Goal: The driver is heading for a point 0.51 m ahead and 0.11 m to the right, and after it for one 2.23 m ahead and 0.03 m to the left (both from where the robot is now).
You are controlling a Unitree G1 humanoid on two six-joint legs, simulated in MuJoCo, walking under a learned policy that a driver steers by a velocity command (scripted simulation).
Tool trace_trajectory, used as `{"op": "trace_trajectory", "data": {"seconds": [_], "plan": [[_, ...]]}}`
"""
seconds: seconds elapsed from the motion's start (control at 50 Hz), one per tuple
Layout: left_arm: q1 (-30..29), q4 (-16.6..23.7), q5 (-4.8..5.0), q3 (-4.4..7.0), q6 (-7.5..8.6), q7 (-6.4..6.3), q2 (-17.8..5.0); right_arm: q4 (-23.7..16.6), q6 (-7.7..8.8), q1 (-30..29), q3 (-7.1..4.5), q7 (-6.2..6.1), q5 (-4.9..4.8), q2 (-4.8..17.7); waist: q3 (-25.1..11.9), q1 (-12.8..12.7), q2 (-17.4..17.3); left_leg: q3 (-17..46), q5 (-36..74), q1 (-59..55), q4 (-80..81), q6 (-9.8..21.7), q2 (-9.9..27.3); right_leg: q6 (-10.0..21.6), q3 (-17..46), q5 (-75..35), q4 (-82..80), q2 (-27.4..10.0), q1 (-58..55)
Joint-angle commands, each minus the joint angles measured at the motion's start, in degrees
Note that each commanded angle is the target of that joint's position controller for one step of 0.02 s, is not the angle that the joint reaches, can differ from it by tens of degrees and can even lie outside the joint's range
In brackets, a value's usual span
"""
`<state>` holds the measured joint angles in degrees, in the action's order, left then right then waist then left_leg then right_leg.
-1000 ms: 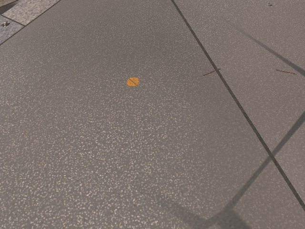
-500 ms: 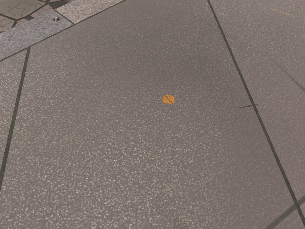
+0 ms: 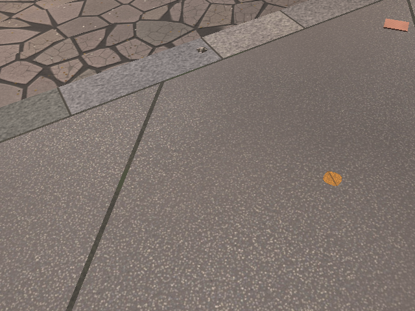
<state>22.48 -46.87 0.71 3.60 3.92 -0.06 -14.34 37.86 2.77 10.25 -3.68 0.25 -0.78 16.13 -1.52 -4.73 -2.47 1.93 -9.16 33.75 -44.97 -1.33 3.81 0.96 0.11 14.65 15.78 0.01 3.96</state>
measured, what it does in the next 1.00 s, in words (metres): walks ahead, turning right: left foot, then right foot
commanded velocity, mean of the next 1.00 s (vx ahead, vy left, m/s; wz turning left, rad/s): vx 0.48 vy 0.00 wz -0.22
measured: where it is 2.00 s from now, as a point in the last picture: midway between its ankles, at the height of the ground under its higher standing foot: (269, 171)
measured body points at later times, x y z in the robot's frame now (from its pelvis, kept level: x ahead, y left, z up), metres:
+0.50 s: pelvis +0.22 +0.04 -0.01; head +0.24 +0.04 +0.44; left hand +0.46 +0.25 -0.10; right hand +0.18 -0.24 -0.13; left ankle +0.14 +0.16 -0.75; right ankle +0.35 -0.14 -0.69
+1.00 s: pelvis +0.48 -0.08 +0.00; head +0.50 -0.10 +0.45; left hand +0.63 +0.16 -0.12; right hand +0.55 -0.38 -0.11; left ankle +0.71 +0.05 -0.68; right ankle +0.40 -0.13 -0.75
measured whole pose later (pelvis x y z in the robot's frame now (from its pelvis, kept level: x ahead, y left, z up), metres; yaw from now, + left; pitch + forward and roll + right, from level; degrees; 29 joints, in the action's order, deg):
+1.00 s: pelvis +0.48 -0.08 +0.00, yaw -16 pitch +1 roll -2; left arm 16.4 -45.9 -0.8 3.1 5.5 0.9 -14.2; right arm 43.6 3.3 11.4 -3.5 0.4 -1.4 16.9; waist 1.6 -2.3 -2.9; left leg 4.6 3.4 41.5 -47.1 -0.6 6.9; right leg 4.7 -6.6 13.2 12.8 4.8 0.6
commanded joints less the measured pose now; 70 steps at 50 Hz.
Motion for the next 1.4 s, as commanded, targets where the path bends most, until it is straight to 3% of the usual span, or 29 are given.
{"op": "trace_trajectory", "data": {"seconds": [0.02,0.06,0.12,0.14,0.16,0.18,0.2,0.28,0.54,0.62,0.64,0.66,0.68,0.7,0.72,0.74,0.78,0.88,0.98,1.08,1.14,1.18,1.2,1.22,1.24,1.26,1.28,1.3,1.4], "plan": [[-1.1,3.1,0.74,2.35,0.53,0.28,-11.4,-7.0,1.91,-9.9,-0.12,0.85,-0.54,2.5,4.8,-0.8,10.3,-3.0,-0.1,-2.4,8.5,-0.1,-1.8,10.4,9.8,-3.9,-6.4,-12.2,4.2],[-0.5,2.7,1.26,2.4,0.06,0.46,-12.1,-7.3,2.41,-9.3,-0.49,1.37,-1.01,3.6,5.1,0.4,10.5,-2.7,-1.0,-6.4,12.5,1.1,-2.4,10.2,12.2,-3.2,-4.9,-13.8,4.4],[-1.9,2.7,1.05,1.68,-0.34,0.35,-10.5,-4.0,2.79,3.2,-2.71,0.68,-0.78,7.4,-0.4,7.9,8.4,-2.7,1.0,-27.5,19.2,4.1,-3.5,6.6,10.0,-12.7,7.2,-10.5,9.3],[-3.4,4.2,-0.06,0.15,0.0,0.53,-6.3,-2.9,2.72,13.3,-3.85,-0.15,0.37,11.0,-8.6,12.8,2.0,7.8,-2.3,-42.4,19.6,7.5,6.7,3.5,6.0,-6.1,24.9,-6.1,17.9],[0.7,6.5,0.43,-1.3,1.05,0.05,-1.1,-2.1,2.2,17.6,-4.87,-0.13,1.69,16.5,-14.9,11.0,-15.0,31.6,-13.8,-54.4,25.9,14.9,21.0,0.3,1.4,16.2,44.6,1.1,36.2],[-0.5,5.6,1.86,0.34,1.42,-0.19,-7.6,-1.7,2.57,17.5,-3.71,0.19,1.6,11.5,-12.3,12.2,-10.4,37.1,-21.8,-49.8,29.6,16.2,20.7,0.2,7.5,16.8,54.2,-0.7,41.0],[-3.1,6.2,2.38,1.19,1.32,-0.02,-9.8,-1.6,2.78,13.9,-2.52,0.32,1.0,8.3,-5.6,10.7,-8.4,28.7,-20.6,-44.6,30.0,14.4,18.9,0.9,7.8,11.6,56.2,-3.0,43.6],[-4.7,5.4,1.19,1.25,-0.72,0.43,-6.4,-1.0,3.71,4.8,-1.22,0.58,1.44,3.4,2.2,5.5,-5.2,8.6,-0.9,-29.4,35.5,10.9,11.1,0.1,6.4,-1.0,51.5,-6.8,36.5],[-23.5,13.0,0.71,-0.29,-1.27,3.83,-3.3,5.6,2.47,9.9,-3.27,-1.09,0.04,9.1,8.6,9.0,0.3,-11.4,17.7,-36.2,35.5,9.2,12.6,2.0,-1.1,-14.5,22.9,-4.8,37.2],[-15.8,13.2,0.84,2.16,-1.87,4.05,-7.9,5.7,0.62,9.1,-4.0,-1.65,-0.66,12.6,0.4,2.5,-3.7,-14.5,52.9,-39.8,17.0,7.1,12.2,6.9,-7.4,-3.3,21.4,2.8,21.4],[-6.5,11.0,0.95,3.94,-2.11,3.42,-11.0,5.3,0.37,8.1,-3.79,-1.85,-1.08,12.6,-4.5,-2.7,-2.9,-15.8,51.7,-34.5,4.9,5.5,10.3,9.2,-7.2,-6.5,17.4,5.0,7.3],[1.9,9.1,0.68,5.44,-2.76,2.08,-14.9,4.7,0.92,9.9,-2.44,-1.96,0.06,9.6,-9.8,-5.7,3.5,-15.0,29.6,-18.8,-12.6,3.4,8.0,12.4,5.3,-7.5,16.0,-2.3,-11.8],[-0.5,9.3,0.71,5.25,-1.87,1.82,-19.5,2.7,2.49,17.3,0.58,-0.62,1.37,1.0,-16.7,2.7,16.7,-7.8,-24.8,4.6,-32.0,0.6,-3.3,23.0,39.1,2.8,9.9,-18.3,-28.6],[2.0,10.1,0.26,3.8,-1.36,1.85,-13.8,3.2,4.29,11.0,-0.45,0.06,-1.17,6.8,-21.0,-2.7,8.7,2.9,-24.1,8.4,-36.6,1.6,-2.8,22.2,45.3,6.7,2.3,-21.1,-27.8],[-0.8,9.2,-0.18,3.0,-0.71,2.08,-11.7,1.4,4.69,5.0,-1.12,0.17,-3.1,8.9,-11.7,-2.8,6.9,2.4,-19.1,11.6,-35.7,2.6,-0.4,19.0,35.1,0.9,1.5,-19.7,-20.4],[-5.1,9.2,0.03,2.34,-0.32,2.08,-10.1,1.4,4.75,3.8,-0.79,-0.31,-2.42,8.1,-6.3,0.0,3.2,2.1,-13.8,9.5,-30.7,3.1,2.7,16.5,26.9,-5.9,1.4,-17.4,-10.9],[-10.1,9.4,-1.14,1.22,0.5,1.96,-6.5,3.2,3.4,6.4,-1.23,-0.42,-0.93,7.8,-2.4,4.2,5.2,2.8,-8.0,2.4,-25.5,2.7,5.8,14.2,16.7,-13.9,-1.2,-13.4,0.8],[-9.6,6.1,-1.54,1.69,2.64,1.55,-7.6,3.9,0.42,5.9,-0.75,-0.73,-0.71,4.9,2.3,5.2,4.5,3.8,1.5,4.2,-17.7,0.3,5.3,12.5,4.2,-23.3,-7.0,-11.3,6.2],[-8.9,4.5,-1.4,1.46,2.57,0.44,-8.3,2.1,1.41,-1.3,-0.04,0.5,-0.53,3.1,4.4,2.3,4.8,1.1,17.6,4.0,1.2,0.8,2.5,8.4,-4.3,-22.9,-8.7,-9.3,2.9],[-4.5,1.7,-0.61,1.95,0.74,-0.23,-9.9,-1.8,1.71,-8.3,0.73,2.67,-0.47,2.0,6.9,-0.5,3.9,-2.0,13.5,9.6,9.4,3.1,1.0,8.0,-6.3,-29.6,-5.4,-13.9,-9.5],[-6.0,2.0,-0.28,2.51,-0.9,-1.13,-12.0,-3.5,1.37,-6.7,-0.06,3.68,-0.39,3.7,3.8,2.3,6.3,-6.4,4.2,4.7,10.1,6.1,-2.8,6.7,-8.3,-51.8,3.1,-14.9,-13.5],[-7.4,2.5,-0.25,2.8,-1.77,-1.9,-13.4,-2.3,0.74,2.7,-1.92,3.39,-0.37,7.3,-2.3,8.0,8.1,-8.4,-0.1,-8.4,10.1,9.0,-6.9,5.2,-9.6,-64.6,17.3,-14.1,-11.8],[-8.7,3.0,-0.01,2.45,-1.72,-2.15,-12.9,-0.5,0.57,11.9,-3.57,2.56,-0.41,10.4,-6.8,13.4,5.9,-5.8,4.1,-23.4,14.7,11.5,-7.4,3.2,-10.8,-57.8,31.0,-11.6,-4.0],[-3.7,5.2,-1.48,0.58,-0.61,-1.69,-7.1,0.3,0.22,17.0,-5.21,1.4,-0.16,16.5,-13.8,11.7,-6.5,17.1,3.9,-46.1,14.2,19.2,6.3,0.0,-10.4,-21.6,52.8,-4.6,18.4],[-2.7,6.2,-1.63,-0.87,1.66,-0.35,-4.8,-1.0,0.89,15.7,-4.5,1.61,-0.44,15.8,-21.3,9.2,-10.2,45.9,-3.0,-57.8,23.6,27.7,15.5,-1.4,1.6,18.7,66.4,5.6,34.6],[-9.0,7.5,0.61,0.36,3.44,0.84,-9.6,-1.3,1.09,15.1,-3.41,1.62,0.0,11.8,-17.8,12.3,-4.6,40.6,-6.4,-56.0,26.5,24.2,14.1,0.0,7.9,15.5,67.9,1.4,40.8],[-12.4,9.0,1.58,0.11,4.32,1.19,-9.8,-1.5,1.25,12.1,-2.88,1.54,-0.07,9.9,-9.9,10.9,-0.6,32.5,-4.4,-47.6,27.3,21.6,12.1,0.9,6.9,10.5,63.5,-1.2,41.8],[-13.2,9.0,0.51,0.06,4.57,0.87,-9.1,-2.1,1.27,8.3,-2.46,1.59,-0.25,8.8,-4.3,8.0,4.4,26.5,1.7,-38.3,28.1,19.9,9.6,0.6,5.8,7.6,57.5,-3.4,39.8],[-10.9,8.9,-1.74,0.27,1.68,-0.1,-7.6,-3.3,1.47,4.0,-2.06,0.34,0.24,8.3,-0.1,3.4,0.8,15.3,17.5,-20.7,31.9,19.1,4.1,-4.3,3.3,0.7,43.7,-5.6,30.8]]}}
